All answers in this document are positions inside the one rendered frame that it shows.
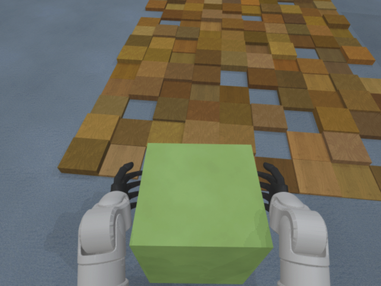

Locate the left robot forearm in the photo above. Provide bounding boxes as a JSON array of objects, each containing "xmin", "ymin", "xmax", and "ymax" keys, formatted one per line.
[{"xmin": 77, "ymin": 191, "xmax": 132, "ymax": 286}]

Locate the robot right hand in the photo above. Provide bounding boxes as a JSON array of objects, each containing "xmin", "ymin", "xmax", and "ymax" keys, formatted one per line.
[{"xmin": 257, "ymin": 162, "xmax": 288, "ymax": 212}]

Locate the carton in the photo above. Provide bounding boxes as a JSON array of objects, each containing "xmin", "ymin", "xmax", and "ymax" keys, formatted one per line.
[{"xmin": 129, "ymin": 143, "xmax": 273, "ymax": 284}]

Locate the right robot forearm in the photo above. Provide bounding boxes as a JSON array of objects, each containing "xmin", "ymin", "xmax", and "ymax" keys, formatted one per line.
[{"xmin": 269, "ymin": 192, "xmax": 330, "ymax": 286}]

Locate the robot left hand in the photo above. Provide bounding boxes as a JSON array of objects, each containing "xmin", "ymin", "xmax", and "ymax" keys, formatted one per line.
[{"xmin": 110, "ymin": 162, "xmax": 143, "ymax": 209}]

